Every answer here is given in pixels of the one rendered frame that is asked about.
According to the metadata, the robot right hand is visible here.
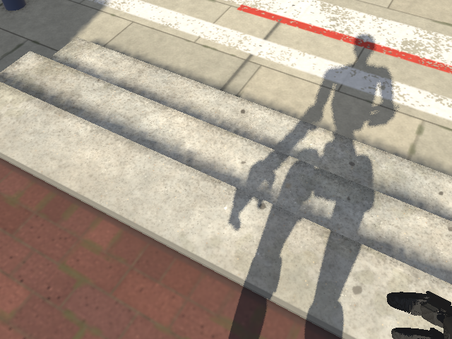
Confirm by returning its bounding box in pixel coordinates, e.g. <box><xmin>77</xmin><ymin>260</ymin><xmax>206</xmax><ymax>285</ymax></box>
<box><xmin>387</xmin><ymin>291</ymin><xmax>452</xmax><ymax>339</ymax></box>

